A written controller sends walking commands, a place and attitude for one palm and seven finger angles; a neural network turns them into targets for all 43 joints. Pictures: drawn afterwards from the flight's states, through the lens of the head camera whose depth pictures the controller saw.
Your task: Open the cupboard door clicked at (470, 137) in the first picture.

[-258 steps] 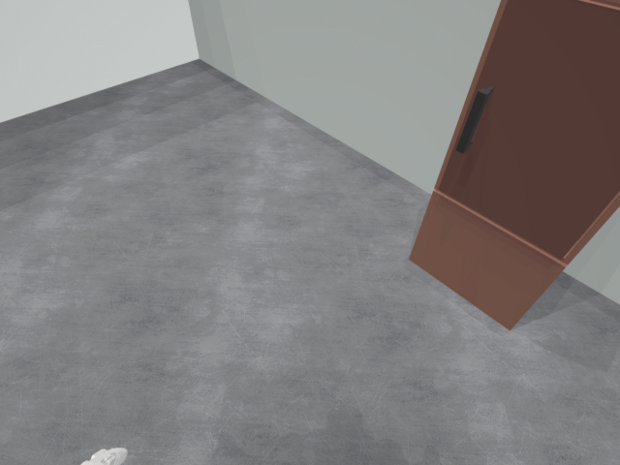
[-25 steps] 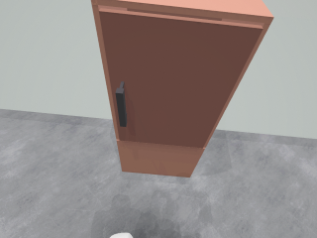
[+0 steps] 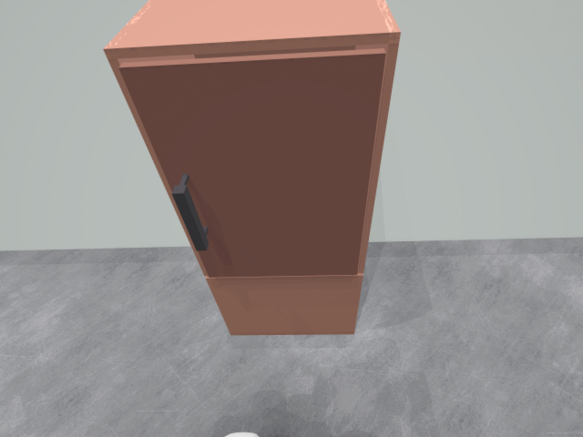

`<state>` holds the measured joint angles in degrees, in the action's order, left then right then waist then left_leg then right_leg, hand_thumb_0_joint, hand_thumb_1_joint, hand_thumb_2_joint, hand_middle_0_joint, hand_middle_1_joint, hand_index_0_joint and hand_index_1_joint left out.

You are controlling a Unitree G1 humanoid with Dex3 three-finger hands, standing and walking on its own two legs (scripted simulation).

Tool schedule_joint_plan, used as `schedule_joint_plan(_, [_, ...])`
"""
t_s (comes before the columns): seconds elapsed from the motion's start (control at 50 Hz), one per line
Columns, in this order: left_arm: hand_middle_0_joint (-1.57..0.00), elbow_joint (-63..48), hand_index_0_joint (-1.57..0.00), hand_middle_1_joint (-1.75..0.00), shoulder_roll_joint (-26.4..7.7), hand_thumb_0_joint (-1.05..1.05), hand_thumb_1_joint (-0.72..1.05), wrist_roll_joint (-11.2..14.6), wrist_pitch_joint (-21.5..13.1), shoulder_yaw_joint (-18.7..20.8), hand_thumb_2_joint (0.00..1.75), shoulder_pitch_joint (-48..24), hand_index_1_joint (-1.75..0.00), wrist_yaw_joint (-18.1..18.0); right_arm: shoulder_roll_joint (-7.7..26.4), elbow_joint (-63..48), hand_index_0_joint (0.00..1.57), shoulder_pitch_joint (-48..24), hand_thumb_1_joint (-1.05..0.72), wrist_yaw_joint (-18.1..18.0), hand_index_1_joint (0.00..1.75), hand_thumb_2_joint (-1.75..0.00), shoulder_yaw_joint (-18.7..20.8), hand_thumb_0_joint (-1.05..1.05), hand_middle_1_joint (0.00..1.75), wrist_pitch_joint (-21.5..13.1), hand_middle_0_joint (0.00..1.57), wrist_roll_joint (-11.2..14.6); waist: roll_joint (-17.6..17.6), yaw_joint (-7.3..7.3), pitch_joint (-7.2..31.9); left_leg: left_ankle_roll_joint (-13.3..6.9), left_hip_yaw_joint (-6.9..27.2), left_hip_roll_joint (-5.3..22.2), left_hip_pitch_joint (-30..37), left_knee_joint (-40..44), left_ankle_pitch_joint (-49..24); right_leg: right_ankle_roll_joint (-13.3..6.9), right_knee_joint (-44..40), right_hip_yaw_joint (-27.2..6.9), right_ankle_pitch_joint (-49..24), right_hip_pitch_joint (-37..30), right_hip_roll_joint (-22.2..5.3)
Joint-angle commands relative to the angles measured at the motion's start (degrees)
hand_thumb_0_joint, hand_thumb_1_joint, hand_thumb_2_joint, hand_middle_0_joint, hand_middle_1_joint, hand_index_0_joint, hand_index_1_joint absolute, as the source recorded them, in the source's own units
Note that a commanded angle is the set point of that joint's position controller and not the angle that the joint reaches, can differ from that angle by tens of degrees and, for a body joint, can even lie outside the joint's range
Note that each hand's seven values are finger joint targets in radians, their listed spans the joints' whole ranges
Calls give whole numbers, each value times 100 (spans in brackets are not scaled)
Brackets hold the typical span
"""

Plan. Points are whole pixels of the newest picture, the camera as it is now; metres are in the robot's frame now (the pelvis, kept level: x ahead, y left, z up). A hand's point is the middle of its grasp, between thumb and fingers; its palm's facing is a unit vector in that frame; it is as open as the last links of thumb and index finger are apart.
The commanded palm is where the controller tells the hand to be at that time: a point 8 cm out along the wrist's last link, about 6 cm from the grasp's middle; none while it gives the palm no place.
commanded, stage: come to a stop and stand still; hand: left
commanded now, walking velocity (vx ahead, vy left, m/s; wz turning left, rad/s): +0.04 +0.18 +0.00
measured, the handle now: (193, 213) +0.55 +0.26 -0.06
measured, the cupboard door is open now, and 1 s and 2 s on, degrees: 0 0 0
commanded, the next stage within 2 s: look again from close up in 0.66 s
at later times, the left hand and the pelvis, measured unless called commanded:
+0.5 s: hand out of the picture +0.00 +0.23 -0.18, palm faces +0.07 -0.98 -0.21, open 7.4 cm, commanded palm none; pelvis -0.01 +0.05 +0.00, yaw +1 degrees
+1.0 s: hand out of the picture +0.00 +0.24 -0.17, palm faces +0.02 -0.97 -0.22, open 7.4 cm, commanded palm none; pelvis +0.00 +0.06 +0.00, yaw +1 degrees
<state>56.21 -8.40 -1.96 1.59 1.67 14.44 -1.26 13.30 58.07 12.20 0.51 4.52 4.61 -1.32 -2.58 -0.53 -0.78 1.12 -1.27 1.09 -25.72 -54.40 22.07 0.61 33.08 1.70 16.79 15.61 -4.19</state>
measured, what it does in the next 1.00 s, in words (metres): steps on the spot: left foot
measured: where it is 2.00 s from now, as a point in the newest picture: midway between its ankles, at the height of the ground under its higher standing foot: outside the picture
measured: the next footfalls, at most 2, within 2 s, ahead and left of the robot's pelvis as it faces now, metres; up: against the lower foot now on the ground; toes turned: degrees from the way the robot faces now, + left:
left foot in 0.28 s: +0.00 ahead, +0.16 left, +0.00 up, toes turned +4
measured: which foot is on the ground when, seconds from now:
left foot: up 0.00-0.26, down 0.28-1.00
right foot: down 0.00-1.00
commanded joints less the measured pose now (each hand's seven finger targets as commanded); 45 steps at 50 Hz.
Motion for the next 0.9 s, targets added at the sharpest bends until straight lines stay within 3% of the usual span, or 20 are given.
schedule_joint_plan(0.0, [-20, -379, -20, -30, -1250, 0, 90, 41, -181, 314, 90, -112, -30, -95, 303, -276, 20, 243, -90, 22, 30, -90, 44, 0, 30, -198, 20, -6, 1277, -3, -217, 139, 170, 83, -442, -553, -439, -578, -1832, -1068, -300, -187, -1243])
schedule_joint_plan(0.12, [-20, -62, -20, -30, -1326, 0, 90, -10, -189, 342, 90, 577, -30, -126, 109, -445, 20, -120, -90, -37, 30, -90, -64, 0, 30, -286, 20, 71, 1430, -373, 209, 218, -102, 24, -38, 1086, 363, -926, -1339, -1122, -2364, -1221, -1472])
schedule_joint_plan(0.2, [-20, -4, -20, -30, -1333, 0, 90, 36, -136, 337, 90, 211, -30, -126, 33, -210, 20, 539, -90, -96, 30, -90, -112, 0, 30, -359, 20, 114, 1527, -27, 414, 125, -313, -105, 1329, 2707, -548, -652, -977, -850, -2228, -593, -1156])
schedule_joint_plan(0.22, [-20, -27, -20, -30, -1212, 0, 90, 71, -109, 320, 90, 69, -30, -117, 78, -85, 20, 806, -90, -102, 30, -90, -109, 0, 30, -407, 20, 118, 1287, 99, 397, 79, -285, -26, 1922, 3291, -1087, -442, -688, -640, -1818, -187, -888])
schedule_joint_plan(0.24, [-20, -68, -20, -30, -966, 0, 90, 118, -65, 259, 90, 103, -30, -105, 348, -40, 20, 988, -90, -121, 30, -90, -88, 0, 30, -471, 20, 93, 413, 138, 581, -67, 213, 508, 2424, 3511, -1527, -200, -190, -314, -945, 251, -498])
schedule_joint_plan(0.26, [-20, -120, -20, -30, -620, 0, 90, 144, -23, 183, 90, 205, -30, -88, 728, -119, 20, 846, -90, -147, 30, -90, -18, 0, 30, -488, 20, 47, -891, 57, 394, -451, 1311, 1500, 2196, 3761, -2084, 84, 267, 163, 456, 794, -48])
schedule_joint_plan(0.28, [-20, -94, -20, -30, -549, 0, 90, 115, 1, 152, 90, 13, -30, -106, 795, -177, 20, 623, -90, -169, 30, -90, -24, 0, 30, -446, 20, 23, -988, 91, 64, -850, 1472, 1800, 1479, 4095, -1873, 130, 833, 121, 1276, 698, 45])
schedule_joint_plan(0.3, [-20, -77, -20, -30, -546, 0, 90, 92, -6, 143, 90, 9, -30, -80, 699, -246, 20, 352, -90, -194, 30, -90, -81, 0, 30, -447, 20, -9, -601, -15, -182, -953, 1264, 1680, 1084, 4162, -1494, 94, 1180, -21, 1148, 606, 11])
schedule_joint_plan(0.32, [-20, 59, -20, -30, -500, 0, 90, 68, 36, 136, 90, 13, -30, -80, 515, -174, 20, 181, -90, -233, 30, -90, -131, 0, 30, -492, 20, -2, -1156, -41, -292, -918, 1134, 1477, 970, 4309, -1445, 91, 1424, -73, 1115, 597, -37])
schedule_joint_plan(0.36, [-20, 211, -20, -30, -560, 0, 90, 72, 22, 117, 90, 84, -30, -37, 335, -123, 20, 104, -90, -274, 30, -90, -214, 0, 30, -489, 20, 8, -999, -63, -383, -882, 675, 1196, 1238, 3996, -2482, 66, 1442, -98, 831, 628, -19])
schedule_joint_plan(0.44, [-20, 393, -20, -30, -452, 0, 90, 116, -113, 26, 90, 254, -30, -35, 365, 71, 20, 368, -90, -294, 30, -90, -178, 0, 30, -529, 20, 37, -388, -25, 41, -785, 404, 1051, 2126, 3271, -3974, 126, -387, 120, 101, 73, 52])
schedule_joint_plan(0.5, [-20, 582, -20, -30, -749, 0, 90, 98, -247, 16, 90, 465, -30, -86, 90, 124, 20, 450, -90, -265, 30, -90, -226, 0, 30, -555, 20, 145, 533, 37, 206, -237, 97, 546, 1522, 2920, -2292, -147, -1143, -669, -2262, -871, -542])
schedule_joint_plan(0.52, [-20, 572, -20, -30, -826, 0, 90, 105, -248, 11, 90, 371, -30, -87, 14, 132, 20, 440, -90, -240, 30, -90, -245, 0, 30, -541, 20, 143, 568, 68, 22, -184, 68, 454, 1413, 3119, -1686, -264, -1110, -687, -2496, -796, -746])
schedule_joint_plan(0.56, [-20, 593, -20, -30, -736, 0, 90, 114, -244, -6, 90, 184, -30, -75, 21, 251, 20, 424, -90, -243, 30, -90, -261, 0, 30, -494, 20, 92, 1006, 109, -217, -128, 68, 463, 1608, 3245, -1480, -264, -1141, -567, -1762, -351, -535])
schedule_joint_plan(0.72, [-20, 698, -20, -30, -604, 0, 90, 155, -214, -61, 90, 246, -30, -97, 43, 570, 20, 583, -90, -257, 30, -90, -358, 0, 30, -594, 20, 91, 190, 9, -64, -228, 164, 607, 1764, 3568, -2087, -129, -1223, -273, -1537, -761, -289])
schedule_joint_plan(0.74, [-20, 826, -20, -30, -767, 0, 90, 80, -327, -92, 90, 744, -30, -330, 309, 83, 20, 80, -90, -186, 30, -90, -345, 0, 30, -653, 20, 127, 447, -164, -523, -87, -31, 630, 1138, 2428, -2061, -132, -1033, -532, -3111, -455, -559])
schedule_joint_plan(0.76, [-20, 546, -20, -30, -957, 0, 90, 119, -399, -84, 90, 456, -30, -263, 26, 15, 20, 491, -90, -161, 30, -90, -366, 0, 30, -577, 20, 84, 202, 151, -101, -104, 76, 343, 1206, 2741, -628, -352, -1098, -726, -1740, -494, -723])
schedule_joint_plan(0.8, [-20, 432, -20, -30, -801, 0, 90, 122, -373, -120, 90, 243, -30, -155, 55, 101, 20, 789, -90, -135, 30, -90, -416, 0, 30, -629, 20, 32, -399, 160, -224, -220, 287, 474, 1077, 3145, -829, -401, -930, -388, -129, -216, -296])
schedule_joint_plan(0.82, [-20, 383, -20, -30, -781, 0, 90, 114, -368, -102, 90, 270, -30, -134, 26, 65, 20, 852, -90, -125, 30, -90, -420, 0, 30, -680, 20, 4, -780, 92, -54, -281, 365, 551, 989, 3205, -1209, -368, -715, -213, -381, -440, -201])
schedule_joint_plan(0.88, [-20, 438, -20, -30, -673, 0, 90, 134, -349, -145, 90, 332, -30, -96, 106, -16, 20, 789, -90, -179, 30, -90, -430, 0, 30, -707, 20, 44, -223, 43, 132, -376, 395, 579, 1172, 3208, -1667, -305, -592, -116, -696, -620, -122])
